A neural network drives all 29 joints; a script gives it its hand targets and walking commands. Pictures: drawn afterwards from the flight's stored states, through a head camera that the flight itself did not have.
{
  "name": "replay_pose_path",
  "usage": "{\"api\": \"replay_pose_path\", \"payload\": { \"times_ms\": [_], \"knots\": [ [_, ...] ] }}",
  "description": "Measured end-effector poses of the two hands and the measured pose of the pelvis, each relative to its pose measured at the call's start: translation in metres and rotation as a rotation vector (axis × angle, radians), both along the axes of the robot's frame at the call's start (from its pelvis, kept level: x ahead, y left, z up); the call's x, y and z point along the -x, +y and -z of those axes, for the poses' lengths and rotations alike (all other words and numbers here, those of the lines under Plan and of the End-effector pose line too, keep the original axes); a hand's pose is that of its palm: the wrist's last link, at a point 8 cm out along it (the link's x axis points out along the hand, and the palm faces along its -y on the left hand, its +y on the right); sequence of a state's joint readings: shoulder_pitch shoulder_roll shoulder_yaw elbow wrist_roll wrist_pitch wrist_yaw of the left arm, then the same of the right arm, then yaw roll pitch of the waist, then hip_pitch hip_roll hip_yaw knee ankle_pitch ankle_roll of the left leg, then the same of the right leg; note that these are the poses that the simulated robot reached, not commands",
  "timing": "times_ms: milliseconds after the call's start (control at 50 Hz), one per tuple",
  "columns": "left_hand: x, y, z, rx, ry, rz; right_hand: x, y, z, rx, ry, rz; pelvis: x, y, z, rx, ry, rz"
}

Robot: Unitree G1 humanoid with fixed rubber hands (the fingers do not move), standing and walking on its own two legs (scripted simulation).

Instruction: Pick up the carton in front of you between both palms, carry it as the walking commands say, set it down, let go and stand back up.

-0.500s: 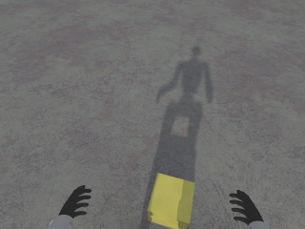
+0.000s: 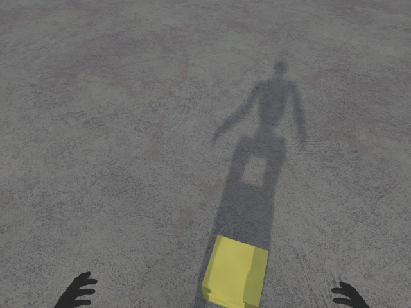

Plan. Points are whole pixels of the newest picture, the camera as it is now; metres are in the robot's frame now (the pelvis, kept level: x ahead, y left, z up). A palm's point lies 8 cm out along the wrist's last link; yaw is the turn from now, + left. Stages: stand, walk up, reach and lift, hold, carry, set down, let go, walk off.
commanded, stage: stand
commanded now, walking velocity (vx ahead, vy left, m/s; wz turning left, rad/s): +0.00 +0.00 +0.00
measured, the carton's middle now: (234, 276) +0.33 -0.07 -0.65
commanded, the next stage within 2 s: none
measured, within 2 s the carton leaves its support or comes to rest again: neither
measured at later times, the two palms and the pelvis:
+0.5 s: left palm out of the picture +0.08 +0.30 -0.09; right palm out of the picture +0.08 -0.30 -0.10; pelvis -0.01 +0.00 +0.01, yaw +0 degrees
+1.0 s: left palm out of the picture +0.08 +0.31 -0.09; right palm out of the picture +0.06 -0.30 -0.10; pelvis -0.02 +0.00 +0.01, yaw -1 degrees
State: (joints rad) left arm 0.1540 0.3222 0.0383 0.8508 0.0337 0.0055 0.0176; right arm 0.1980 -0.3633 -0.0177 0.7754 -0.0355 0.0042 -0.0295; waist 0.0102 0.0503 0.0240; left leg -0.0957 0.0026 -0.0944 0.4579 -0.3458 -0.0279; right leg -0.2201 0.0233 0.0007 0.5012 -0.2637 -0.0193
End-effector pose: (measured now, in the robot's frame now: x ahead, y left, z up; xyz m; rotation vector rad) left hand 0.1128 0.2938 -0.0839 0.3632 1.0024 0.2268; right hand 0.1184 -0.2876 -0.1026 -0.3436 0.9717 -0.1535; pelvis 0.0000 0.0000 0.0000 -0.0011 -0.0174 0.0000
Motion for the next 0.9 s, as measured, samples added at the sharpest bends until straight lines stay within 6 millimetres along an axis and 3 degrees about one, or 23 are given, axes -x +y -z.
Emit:
{"api": "replay_pose_path", "payload": {
  "times_ms": [560, 900],
  "knots": [
    [0.031, 0.011, 0.004, 0.005, 0.078, -0.036, 0.039, -0.013, 0.001, 0.029, 0.094, 0.022, 0.013, -0.001, -0.006, -0.001, -0.023, 0.004],
    [0.037, 0.017, 0.006, 0.002, 0.104, -0.034, 0.052, -0.016, 0.000, 0.035, 0.126, 0.041, 0.018, 0.002, -0.007, -0.003, -0.027, 0.011]
  ]
}}
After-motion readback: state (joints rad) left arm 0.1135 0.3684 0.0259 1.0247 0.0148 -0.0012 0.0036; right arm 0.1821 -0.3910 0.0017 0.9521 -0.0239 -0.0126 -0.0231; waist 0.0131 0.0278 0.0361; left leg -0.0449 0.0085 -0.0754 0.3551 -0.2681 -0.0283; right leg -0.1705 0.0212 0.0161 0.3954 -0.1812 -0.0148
